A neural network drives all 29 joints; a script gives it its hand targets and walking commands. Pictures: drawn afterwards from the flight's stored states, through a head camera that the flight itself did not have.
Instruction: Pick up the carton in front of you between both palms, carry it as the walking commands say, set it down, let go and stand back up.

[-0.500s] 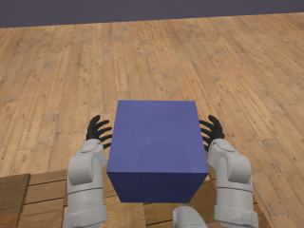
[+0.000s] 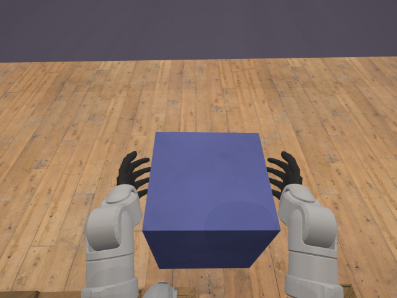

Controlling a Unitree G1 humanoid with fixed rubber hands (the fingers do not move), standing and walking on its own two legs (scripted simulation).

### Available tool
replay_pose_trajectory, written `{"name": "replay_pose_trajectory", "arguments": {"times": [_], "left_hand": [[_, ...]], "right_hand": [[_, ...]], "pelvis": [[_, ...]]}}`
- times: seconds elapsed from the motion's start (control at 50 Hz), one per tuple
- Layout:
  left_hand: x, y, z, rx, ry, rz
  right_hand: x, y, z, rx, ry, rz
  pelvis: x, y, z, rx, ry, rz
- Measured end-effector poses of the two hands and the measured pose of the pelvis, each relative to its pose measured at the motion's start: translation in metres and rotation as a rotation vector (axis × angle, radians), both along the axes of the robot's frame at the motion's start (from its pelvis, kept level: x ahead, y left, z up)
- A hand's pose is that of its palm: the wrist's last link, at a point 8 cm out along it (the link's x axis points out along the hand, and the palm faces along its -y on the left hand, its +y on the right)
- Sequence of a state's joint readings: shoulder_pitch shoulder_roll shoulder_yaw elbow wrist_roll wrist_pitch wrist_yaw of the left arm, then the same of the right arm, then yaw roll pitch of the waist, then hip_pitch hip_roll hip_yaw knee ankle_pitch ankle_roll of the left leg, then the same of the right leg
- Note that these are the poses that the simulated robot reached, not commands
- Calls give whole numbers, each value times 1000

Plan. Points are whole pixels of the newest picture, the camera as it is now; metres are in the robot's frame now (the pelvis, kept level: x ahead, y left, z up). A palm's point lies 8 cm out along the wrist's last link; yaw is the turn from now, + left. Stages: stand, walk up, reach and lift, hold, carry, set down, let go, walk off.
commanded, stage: carry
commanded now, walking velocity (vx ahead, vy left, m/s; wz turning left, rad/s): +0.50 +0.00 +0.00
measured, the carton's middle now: (205, 205) +0.31 +0.02 +0.01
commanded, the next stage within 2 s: none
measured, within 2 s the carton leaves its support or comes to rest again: neither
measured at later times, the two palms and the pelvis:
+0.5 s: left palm (154, 91) +0.56 +0.16 +0.13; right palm (274, 100) +0.55 -0.14 +0.12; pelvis +0.33 +0.02 +0.02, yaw -3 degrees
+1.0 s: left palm (194, 42) +0.95 +0.08 +0.08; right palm (276, 45) +0.96 -0.23 +0.07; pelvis +0.62 -0.06 -0.02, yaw -2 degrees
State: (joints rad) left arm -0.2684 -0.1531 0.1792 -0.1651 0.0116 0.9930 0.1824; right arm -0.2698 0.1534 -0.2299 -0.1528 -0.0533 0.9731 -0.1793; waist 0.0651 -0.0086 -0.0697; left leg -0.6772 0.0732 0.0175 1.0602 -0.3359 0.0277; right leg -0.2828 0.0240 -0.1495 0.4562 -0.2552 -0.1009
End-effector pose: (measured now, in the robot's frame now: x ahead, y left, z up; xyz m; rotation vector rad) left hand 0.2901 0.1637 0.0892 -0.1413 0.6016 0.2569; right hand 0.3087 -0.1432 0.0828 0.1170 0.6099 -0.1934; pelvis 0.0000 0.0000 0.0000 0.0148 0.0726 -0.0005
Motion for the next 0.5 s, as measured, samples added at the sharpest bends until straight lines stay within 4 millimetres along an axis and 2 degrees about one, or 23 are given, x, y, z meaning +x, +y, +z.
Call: {"name": "replay_pose_trajectory", "arguments": {"times": [0.1,0.16,0.22,0.28,0.38,0.5], "left_hand": [[74,1,18,14,-52,-58],[114,9,16,27,-66,-87],[144,14,6,12,-24,-111],[165,14,3,18,31,-144],[203,8,19,21,28,-158],[268,-8,37,34,-50,-133]], "right_hand": [[58,3,14,8,-47,-29],[92,11,15,-4,-61,-33],[118,21,11,-19,-20,-9],[133,21,9,-14,37,-22],[166,16,22,-4,34,-43],[237,-1,36,7,-45,-21]], "pelvis": [[68,15,4,14,12,-11],[115,28,-1,14,14,-18],[156,36,1,44,2,-33],[190,41,11,24,3,-43],[248,38,25,7,11,-49],[328,17,19,20,0,-46]]}}
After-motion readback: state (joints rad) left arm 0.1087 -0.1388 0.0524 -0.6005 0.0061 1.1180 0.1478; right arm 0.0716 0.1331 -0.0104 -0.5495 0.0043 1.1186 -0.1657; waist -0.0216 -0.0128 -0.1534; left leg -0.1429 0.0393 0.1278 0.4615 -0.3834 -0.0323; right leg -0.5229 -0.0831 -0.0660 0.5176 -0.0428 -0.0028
